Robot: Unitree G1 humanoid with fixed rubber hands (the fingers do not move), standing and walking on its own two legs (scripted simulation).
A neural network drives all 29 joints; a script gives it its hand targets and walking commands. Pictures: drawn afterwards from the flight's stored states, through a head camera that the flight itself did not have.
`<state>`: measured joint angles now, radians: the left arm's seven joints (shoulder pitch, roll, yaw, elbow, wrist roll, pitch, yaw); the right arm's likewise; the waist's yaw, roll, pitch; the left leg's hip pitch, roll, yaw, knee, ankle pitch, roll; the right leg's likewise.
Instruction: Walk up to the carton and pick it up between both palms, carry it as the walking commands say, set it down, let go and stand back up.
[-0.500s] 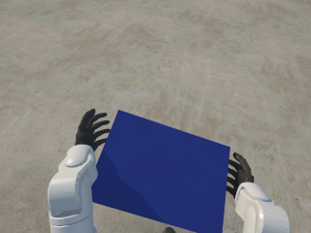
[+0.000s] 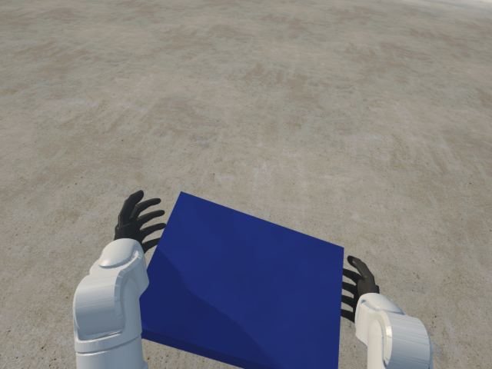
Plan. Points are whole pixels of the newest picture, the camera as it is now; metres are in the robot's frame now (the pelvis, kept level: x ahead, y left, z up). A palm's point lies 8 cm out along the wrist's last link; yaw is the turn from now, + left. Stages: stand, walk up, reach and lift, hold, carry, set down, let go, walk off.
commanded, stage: carry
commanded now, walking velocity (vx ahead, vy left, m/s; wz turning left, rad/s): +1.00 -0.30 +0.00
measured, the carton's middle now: (236, 292) +0.26 +0.02 +0.01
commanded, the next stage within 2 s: none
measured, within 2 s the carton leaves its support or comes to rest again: neither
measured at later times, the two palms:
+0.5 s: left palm (226, 108) +0.71 +0.07 +0.11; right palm (353, 147) +0.67 -0.27 +0.04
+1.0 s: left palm (225, 67) +0.86 +0.09 +0.15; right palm (341, 101) +0.83 -0.26 +0.09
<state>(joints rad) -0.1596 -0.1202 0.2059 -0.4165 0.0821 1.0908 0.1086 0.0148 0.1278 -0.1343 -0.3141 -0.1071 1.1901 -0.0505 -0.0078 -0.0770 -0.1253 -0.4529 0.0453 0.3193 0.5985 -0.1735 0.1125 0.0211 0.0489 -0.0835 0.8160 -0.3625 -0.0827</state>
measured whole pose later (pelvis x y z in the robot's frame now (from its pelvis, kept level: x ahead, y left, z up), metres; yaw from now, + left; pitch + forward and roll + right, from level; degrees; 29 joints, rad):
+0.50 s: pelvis +0.42 -0.12 +0.01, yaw +3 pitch +5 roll -1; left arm -0.22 -0.15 0.20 -0.46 0.08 1.03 0.09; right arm -0.06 0.11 -0.18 -0.39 -0.07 1.21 -0.05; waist 0.01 0.03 0.07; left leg -0.38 0.10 0.01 1.14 -0.47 -0.03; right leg -0.48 -0.03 -0.20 0.43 0.00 -0.09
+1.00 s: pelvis +0.59 -0.10 +0.02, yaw +1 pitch +5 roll +0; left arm -0.22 -0.14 0.20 -0.38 0.11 1.10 0.11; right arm -0.05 0.07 -0.14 -0.29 -0.09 1.26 -0.04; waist 0.01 -0.03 -0.17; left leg -0.33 0.04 0.20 0.48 -0.22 0.05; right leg -0.21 -0.04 -0.18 0.44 -0.31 -0.01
